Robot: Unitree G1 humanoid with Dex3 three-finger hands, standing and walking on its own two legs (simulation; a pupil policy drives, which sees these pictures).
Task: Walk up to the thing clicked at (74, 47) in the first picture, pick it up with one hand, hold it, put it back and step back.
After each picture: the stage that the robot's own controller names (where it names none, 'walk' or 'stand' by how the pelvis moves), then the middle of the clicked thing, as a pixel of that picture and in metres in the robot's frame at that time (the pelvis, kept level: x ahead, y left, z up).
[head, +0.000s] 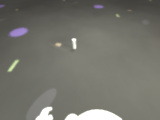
stand; (74, 44) +1.57 +0.42 -0.66
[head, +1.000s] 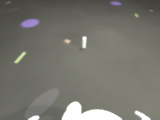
walk; (84, 42) +1.47 +0.23 -0.63
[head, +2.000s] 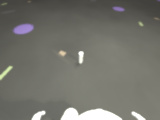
walk; (80, 57) +1.06 +0.17 -0.64
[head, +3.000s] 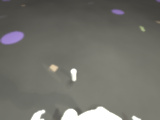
walk; (73, 75) +0.68 +0.22 -0.64
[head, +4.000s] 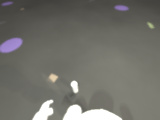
walk; (75, 87) +0.46 +0.21 -0.63
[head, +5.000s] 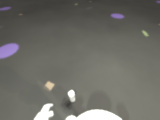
stand; (72, 96) +0.39 +0.21 -0.65
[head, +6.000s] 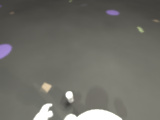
stand; (70, 97) +0.35 +0.23 -0.65
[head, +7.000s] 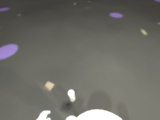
stand; (71, 96) +0.39 +0.22 -0.66
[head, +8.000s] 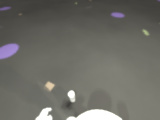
stand; (72, 97) +0.38 +0.22 -0.66
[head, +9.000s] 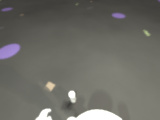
stand; (72, 97) +0.38 +0.21 -0.66
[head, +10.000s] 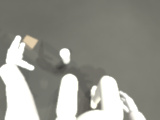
go down; (65, 57) +0.47 +0.19 -0.32
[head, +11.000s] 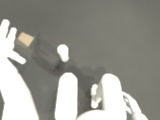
approach; (64, 54) +0.49 +0.20 -0.27
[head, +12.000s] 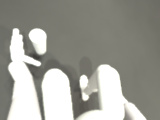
close in; (39, 44) +0.48 +0.24 -0.18
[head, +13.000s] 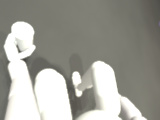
close; (24, 41) +0.48 +0.26 -0.17
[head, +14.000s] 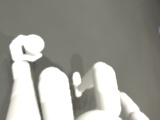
lift; (32, 48) +0.43 +0.24 -0.17
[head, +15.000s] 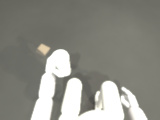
lift; (63, 65) +0.35 +0.18 +0.00
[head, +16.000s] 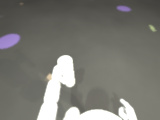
hold; (67, 73) +0.31 +0.16 +0.05
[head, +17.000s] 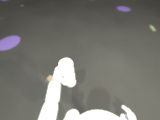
hold; (68, 74) +0.31 +0.15 +0.05
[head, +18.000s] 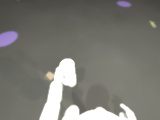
crouch; (69, 75) +0.32 +0.15 +0.02
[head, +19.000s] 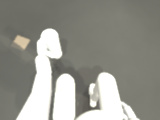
crouch; (54, 47) +0.48 +0.19 -0.04
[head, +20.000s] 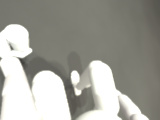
lower; (20, 44) +0.46 +0.26 -0.18
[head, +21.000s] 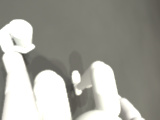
lower; (23, 40) +0.47 +0.26 -0.18
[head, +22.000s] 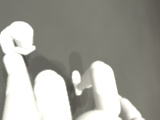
lower; (24, 41) +0.47 +0.26 -0.18
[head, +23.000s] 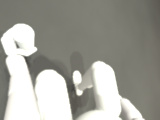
lower; (26, 43) +0.46 +0.25 -0.18
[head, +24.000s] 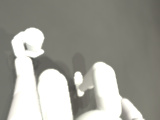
loosen; (34, 45) +0.45 +0.23 -0.17
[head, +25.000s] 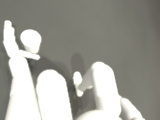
withdraw; (32, 46) +0.46 +0.23 -0.18
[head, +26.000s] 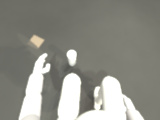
walk; (72, 59) +0.48 +0.17 -0.29
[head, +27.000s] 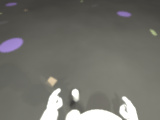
stand; (75, 96) +0.39 +0.15 -0.59
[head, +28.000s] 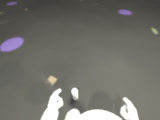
stand; (75, 94) +0.39 +0.16 -0.60
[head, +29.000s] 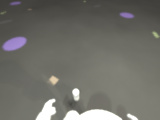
stand; (76, 95) +0.39 +0.15 -0.63
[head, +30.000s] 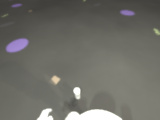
walk; (77, 93) +0.41 +0.16 -0.65
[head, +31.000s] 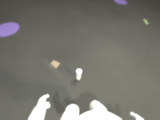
walk; (78, 74) +0.60 +0.10 -0.64
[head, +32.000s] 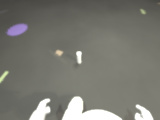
walk; (79, 58) +0.92 +0.23 -0.62
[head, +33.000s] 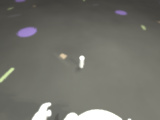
stand; (81, 62) +1.01 +0.15 -0.65
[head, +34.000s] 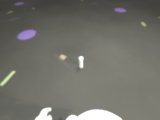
stand; (81, 62) +1.00 +0.17 -0.66
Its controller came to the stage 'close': yes
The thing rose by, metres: 0.70
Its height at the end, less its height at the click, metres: +0.00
